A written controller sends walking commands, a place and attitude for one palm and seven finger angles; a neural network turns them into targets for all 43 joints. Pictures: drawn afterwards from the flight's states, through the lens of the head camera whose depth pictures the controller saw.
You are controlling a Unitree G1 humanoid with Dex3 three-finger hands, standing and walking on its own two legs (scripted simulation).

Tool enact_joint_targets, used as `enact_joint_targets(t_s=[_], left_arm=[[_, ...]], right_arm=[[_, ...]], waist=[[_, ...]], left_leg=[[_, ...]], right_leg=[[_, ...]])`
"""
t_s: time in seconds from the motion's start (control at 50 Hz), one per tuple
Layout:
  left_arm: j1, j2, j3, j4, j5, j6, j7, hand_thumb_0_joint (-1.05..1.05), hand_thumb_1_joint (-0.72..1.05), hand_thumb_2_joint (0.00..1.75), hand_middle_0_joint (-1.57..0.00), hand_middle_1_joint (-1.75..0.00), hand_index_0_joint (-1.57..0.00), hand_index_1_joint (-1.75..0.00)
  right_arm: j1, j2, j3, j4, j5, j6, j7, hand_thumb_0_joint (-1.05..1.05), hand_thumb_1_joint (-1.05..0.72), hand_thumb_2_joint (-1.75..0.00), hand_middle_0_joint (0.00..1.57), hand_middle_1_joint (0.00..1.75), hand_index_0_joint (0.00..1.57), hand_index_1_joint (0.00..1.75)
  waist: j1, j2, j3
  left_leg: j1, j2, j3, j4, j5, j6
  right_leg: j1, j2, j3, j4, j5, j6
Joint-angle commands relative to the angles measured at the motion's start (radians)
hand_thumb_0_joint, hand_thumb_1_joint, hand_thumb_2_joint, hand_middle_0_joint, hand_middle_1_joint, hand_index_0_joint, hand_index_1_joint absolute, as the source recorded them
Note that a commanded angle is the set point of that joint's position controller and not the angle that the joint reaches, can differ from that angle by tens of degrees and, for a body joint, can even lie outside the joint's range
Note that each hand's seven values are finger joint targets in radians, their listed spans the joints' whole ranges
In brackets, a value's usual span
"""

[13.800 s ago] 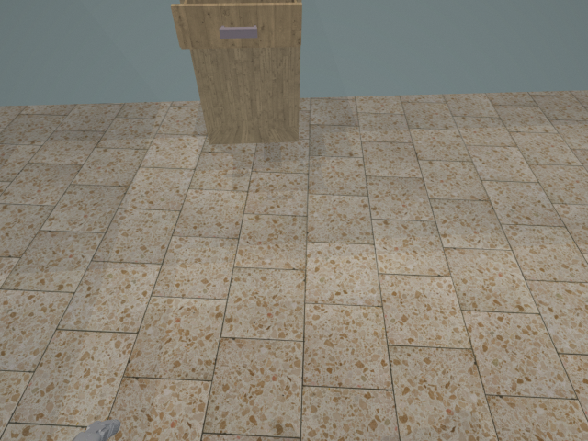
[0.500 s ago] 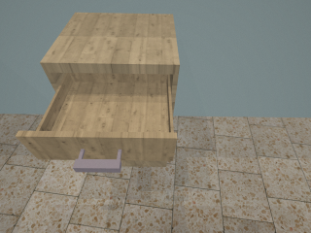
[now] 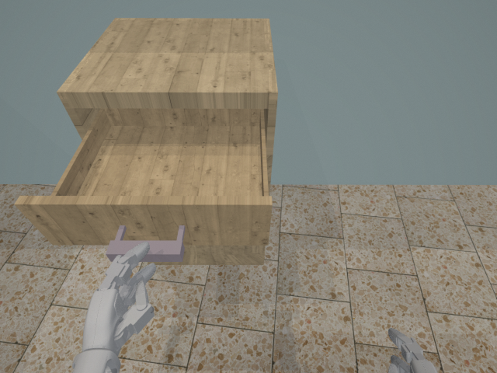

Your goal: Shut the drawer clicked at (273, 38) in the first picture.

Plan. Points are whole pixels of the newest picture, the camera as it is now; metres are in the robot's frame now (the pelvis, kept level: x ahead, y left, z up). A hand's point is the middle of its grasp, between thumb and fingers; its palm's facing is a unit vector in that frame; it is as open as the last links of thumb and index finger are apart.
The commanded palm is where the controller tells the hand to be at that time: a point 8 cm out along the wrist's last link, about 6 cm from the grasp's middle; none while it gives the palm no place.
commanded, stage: raise the hand and make a fist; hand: left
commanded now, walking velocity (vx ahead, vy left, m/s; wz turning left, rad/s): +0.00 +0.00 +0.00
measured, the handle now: (149, 240) +0.36 +0.20 -0.01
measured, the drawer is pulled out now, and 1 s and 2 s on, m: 0.29 0.29 0.29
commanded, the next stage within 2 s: bring the fist close to the handle in 1.64 s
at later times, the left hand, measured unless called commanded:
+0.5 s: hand (148, 336) +0.18 +0.15 +0.01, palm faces -0.04 -1.00 -0.03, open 4.2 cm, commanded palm +0.14 +0.21 +0.02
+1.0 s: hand (137, 333) +0.18 +0.15 +0.06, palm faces +0.01 -1.00 -0.01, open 3.1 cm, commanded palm +0.13 +0.20 +0.07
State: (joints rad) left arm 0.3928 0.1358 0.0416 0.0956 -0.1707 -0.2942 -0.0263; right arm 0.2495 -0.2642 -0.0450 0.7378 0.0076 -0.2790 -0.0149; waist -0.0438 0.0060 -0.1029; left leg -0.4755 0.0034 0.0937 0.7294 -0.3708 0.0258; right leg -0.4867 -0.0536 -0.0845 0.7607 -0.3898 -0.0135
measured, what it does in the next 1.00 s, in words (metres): stands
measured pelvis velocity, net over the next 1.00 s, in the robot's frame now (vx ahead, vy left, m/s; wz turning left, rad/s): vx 0.00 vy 0.00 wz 0.02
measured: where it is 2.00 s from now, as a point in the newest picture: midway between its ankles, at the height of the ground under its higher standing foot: outside the picture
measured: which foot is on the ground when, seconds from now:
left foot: down 0.00-1.00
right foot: down 0.00-1.00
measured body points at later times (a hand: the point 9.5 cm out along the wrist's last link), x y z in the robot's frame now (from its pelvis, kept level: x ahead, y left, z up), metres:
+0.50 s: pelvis -0.03 -0.03 -0.04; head +0.02 -0.04 +0.41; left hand +0.18 +0.20 +0.02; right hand +0.15 -0.24 -0.13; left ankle +0.00 +0.10 -0.71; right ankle -0.01 -0.11 -0.71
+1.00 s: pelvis +0.00 +0.00 -0.02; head +0.03 +0.00 +0.42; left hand +0.17 +0.20 +0.06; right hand +0.21 -0.21 -0.07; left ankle +0.00 +0.10 -0.71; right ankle +0.00 -0.11 -0.71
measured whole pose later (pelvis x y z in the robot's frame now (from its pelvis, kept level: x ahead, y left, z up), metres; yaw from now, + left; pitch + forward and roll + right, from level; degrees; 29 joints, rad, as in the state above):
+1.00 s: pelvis +0.00 +0.00 -0.02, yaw +1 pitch +9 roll -1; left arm 0.60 0.16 0.00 -0.32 -0.19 -0.30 -0.15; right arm 0.20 -0.22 0.01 0.48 0.03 -0.24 -0.02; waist 0.02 0.03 -0.10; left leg -0.63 0.02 0.04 0.95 -0.47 0.03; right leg -0.60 -0.04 -0.12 0.91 -0.46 -0.01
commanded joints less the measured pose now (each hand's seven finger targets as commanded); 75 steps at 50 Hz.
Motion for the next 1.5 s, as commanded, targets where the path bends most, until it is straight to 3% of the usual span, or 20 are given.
enact_joint_targets(t_s=[0.0,0.04,0.08,0.1,0.14,0.18,0.26,0.3,0.38,0.44,0.48,0.54,0.58,0.76,0.88,0.94,1.08,1.24,1.28,1.48], left_arm=[[0.291,0.130,0.201,0.003,-0.058,-0.302,-0.214,0.00,0.90,0.90,-0.48,-0.60,-0.48,-0.60],[0.273,0.139,0.188,-0.086,-0.055,-0.302,-0.235,0.00,0.90,0.90,-0.52,-0.65,-0.52,-0.65],[0.163,0.161,0.181,-0.222,-0.067,-0.268,-0.224,0.00,0.90,0.90,-0.56,-0.69,-0.56,-0.69],[0.113,0.170,0.172,-0.291,-0.076,-0.255,-0.210,0.00,0.90,0.90,-0.58,-0.71,-0.58,-0.71],[0.046,0.167,0.168,-0.400,-0.080,-0.264,-0.180,0.00,0.90,0.90,-0.62,-0.75,-0.62,-0.75],[-0.067,0.181,0.157,-0.485,-0.087,-0.295,-0.176,0.00,0.90,0.90,-0.66,-0.80,-0.66,-0.80],[-0.127,0.151,0.064,-0.401,-0.102,-0.299,-0.261,0.00,0.90,0.90,-0.74,-0.88,-0.74,-0.88],[-0.100,0.191,0.100,-0.311,-0.109,-0.239,-0.302,0.00,0.90,0.90,-0.78,-0.93,-0.78,-0.93],[-0.017,0.265,0.222,-0.263,-0.135,-0.095,-0.310,0.00,0.90,0.90,-0.86,-1.01,-0.86,-1.01],[0.014,0.214,0.222,-0.339,-0.144,-0.061,-0.258,0.00,0.90,0.90,-0.92,-1.08,-0.92,-1.08],[0.088,0.212,0.245,-0.327,-0.135,-0.067,-0.215,0.00,0.90,0.90,-0.96,-1.12,-0.96,-1.12],[0.125,0.166,0.181,-0.372,-0.112,-0.100,-0.197,0.00,0.90,0.90,-1.02,-1.19,-1.02,-1.19],[0.146,0.160,0.162,-0.384,-0.100,-0.121,-0.189,0.00,0.90,0.90,-1.06,-1.23,-1.06,-1.23],[0.189,0.124,0.072,-0.573,-0.070,-0.173,-0.145,0.00,0.90,0.90,-1.24,-1.43,-1.24,-1.43],[0.220,0.112,0.031,-0.601,-0.032,-0.103,-0.121,0.00,0.90,0.90,-1.36,-1.56,-1.36,-1.56],[0.233,0.085,-0.009,-0.654,-0.025,-0.057,-0.121,0.00,0.90,0.90,-1.40,-1.60,-1.40,-1.60],[0.288,0.103,0.010,-0.701,-0.008,0.005,-0.092,0.00,0.90,0.90,-1.40,-1.60,-1.40,-1.60],[0.236,0.089,-0.025,-0.759,-0.019,0.009,-0.101,0.00,0.90,0.90,-1.40,-1.60,-1.40,-1.60],[0.253,0.104,0.006,-0.716,-0.022,0.017,-0.099,0.00,0.90,0.90,-1.40,-1.60,-1.40,-1.60],[0.255,0.125,0.046,-0.709,-0.040,-0.012,-0.096,0.00,0.90,0.90,-1.40,-1.60,-1.40,-1.60]], right_arm=[[-0.136,-0.106,-0.057,-0.260,0.000,-0.029,0.031,0.00,-0.90,-0.90,0.20,0.30,0.20,0.30],[-0.177,-0.096,-0.054,-0.342,0.008,-0.002,0.030,0.00,-0.90,-0.90,0.20,0.30,0.20,0.30],[-0.176,-0.087,-0.049,-0.385,0.022,0.023,0.019,0.00,-0.90,-0.90,0.20,0.30,0.20,0.30],[-0.177,-0.086,-0.042,-0.412,0.023,0.030,0.011,0.00,-0.90,-0.90,0.20,0.30,0.20,0.30],[-0.124,-0.076,-0.038,-0.413,0.023,0.026,-0.004,0.00,-0.90,-0.90,0.20,0.30,0.20,0.30],[-0.083,-0.078,-0.026,-0.393,0.017,0.015,-0.021,0.00,-0.90,-0.90,0.20,0.30,0.20,0.30],[-0.077,-0.092,0.001,-0.346,0.025,-0.032,-0.040,0.00,-0.90,-0.90,0.20,0.30,0.20,0.30],[-0.079,-0.098,0.006,-0.334,0.035,-0.034,-0.047,0.00,-0.90,-0.90,0.20,0.30,0.20,0.30],[-0.115,-0.090,0.008,-0.346,0.045,-0.027,-0.057,0.00,-0.90,-0.90,0.20,0.30,0.20,0.30],[-0.116,-0.063,0.010,-0.349,0.040,-0.027,-0.054,0.00,-0.90,-0.90,0.20,0.30,0.20,0.30],[-0.127,-0.056,0.004,-0.338,0.034,-0.026,-0.049,0.00,-0.90,-0.90,0.20,0.30,0.20,0.30],[-0.109,-0.060,-0.003,-0.334,0.030,-0.035,-0.037,0.00,-0.90,-0.90,0.20,0.30,0.20,0.30],[-0.114,-0.068,-0.007,-0.332,0.028,-0.041,-0.035,0.00,-0.90,-0.90,0.20,0.30,0.20,0.30],[-0.075,-0.081,-0.008,-0.359,0.024,-0.053,-0.026,0.00,-0.90,-0.90,0.20,0.30,0.20,0.30],[-0.076,-0.081,0.002,-0.392,0.025,-0.019,-0.021,0.00,-0.90,-0.90,0.20,0.30,0.20,0.30],[-0.076,-0.072,0.012,-0.417,0.028,-0.002,-0.016,0.00,-0.90,-0.90,0.20,0.30,0.20,0.30],[-0.091,-0.061,0.023,-0.433,0.027,0.029,-0.011,0.00,-0.90,-0.90,0.20,0.30,0.20,0.30],[-0.083,-0.065,0.038,-0.440,0.032,0.016,-0.017,0.00,-0.90,-0.90,0.20,0.30,0.20,0.30],[-0.094,-0.067,0.035,-0.429,0.033,0.012,-0.020,0.00,-0.90,-0.90,0.20,0.30,0.20,0.30],[-0.097,-0.069,0.028,-0.409,0.034,-0.014,-0.022,0.00,-0.90,-0.90,0.20,0.30,0.20,0.30]], waist=[[0.124,-0.057,-0.072],[0.133,-0.037,-0.128],[0.116,0.016,-0.163],[0.099,0.043,-0.151],[0.061,0.061,-0.167],[0.007,0.020,-0.179],[-0.039,0.022,-0.122],[-0.025,-0.020,-0.120],[0.049,-0.031,-0.196],[0.067,-0.021,-0.207],[0.080,-0.095,-0.198],[0.066,-0.039,-0.158],[0.057,-0.076,-0.128],[0.045,0.044,-0.163],[0.048,0.016,-0.153],[0.053,0.046,-0.144],[0.064,0.003,-0.107],[0.046,0.027,-0.082],[0.053,-0.012,-0.067],[0.062,0.009,-0.074]], left_leg=[[-0.206,-0.027,-0.058,0.117,0.136,-0.047],[-0.249,-0.036,-0.030,0.154,0.119,-0.027],[-0.264,-0.036,-0.032,0.178,0.055,-0.018],[-0.285,-0.037,-0.037,0.189,0.007,-0.013],[-0.251,-0.019,-0.062,0.220,0.029,-0.001],[-0.259,-0.007,-0.079,0.265,0.031,0.005],[-0.288,0.006,-0.102,0.294,-0.012,0.008],[-0.322,0.004,-0.101,0.296,-0.037,0.008],[-0.292,-0.003,-0.108,0.235,0.013,0.004],[-0.235,-0.003,-0.109,0.179,0.077,-0.001],[-0.233,0.000,-0.115,0.157,0.097,-0.003],[-0.194,-0.004,-0.106,0.127,0.111,-0.003],[-0.177,0.000,-0.110,0.117,0.110,0.002],[-0.066,0.005,-0.119,0.085,0.148,0.002],[-0.035,0.016,-0.134,0.061,0.195,0.001],[-0.010,0.020,-0.136,0.048,0.240,-0.005],[-0.003,0.026,-0.139,0.031,0.245,-0.008],[-0.006,0.019,-0.141,0.014,0.139,-0.005],[-0.022,0.018,-0.142,0.010,0.128,-0.005],[-0.023,0.006,-0.118,0.010,0.136,-0.001]], right_leg=[[-0.070,0.027,0.033,0.088,0.174,-0.035],[-0.064,0.029,0.063,0.121,0.165,-0.028],[-0.086,0.027,0.111,0.095,0.056,-0.022],[-0.099,0.021,0.154,0.062,-0.040,-0.019],[-0.134,0.029,0.153,0.058,-0.031,-0.016],[-0.155,0.030,0.175,0.047,-0.029,-0.003],[-0.211,0.029,0.180,0.021,-0.092,0.004],[-0.174,0.016,0.214,-0.020,-0.154,0.015],[-0.033,-0.002,0.218,-0.047,-0.110,0.026],[0.015,-0.006,0.172,-0.038,0.010,0.028],[0.037,-0.002,0.154,-0.033,0.066,0.035],[0.002,0.007,0.114,-0.018,0.101,0.025],[-0.024,0.018,0.097,-0.020,0.079,0.019],[-0.070,0.044,0.015,0.037,0.125,-0.005],[-0.051,0.051,-0.003,0.040,0.169,-0.006],[-0.038,0.051,-0.013,0.040,0.197,-0.005],[-0.018,0.056,-0.020,0.024,0.205,-0.005],[-0.021,0.054,-0.011,-0.009,0.127,-0.005],[-0.011,0.055,-0.008,-0.020,0.120,-0.006],[0.024,0.047,0.013,-0.048,0.136,-0.006]])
